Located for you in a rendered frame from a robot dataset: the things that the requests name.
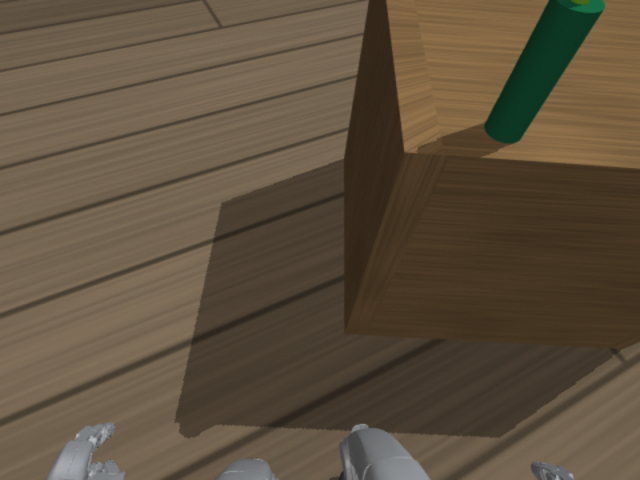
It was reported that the left robot hand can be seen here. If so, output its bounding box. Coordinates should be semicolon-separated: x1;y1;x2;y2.
46;423;125;480

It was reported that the bottle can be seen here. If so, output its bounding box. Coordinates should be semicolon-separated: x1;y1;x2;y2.
484;0;605;144

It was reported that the right robot hand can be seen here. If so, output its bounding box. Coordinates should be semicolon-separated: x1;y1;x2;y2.
531;462;574;480

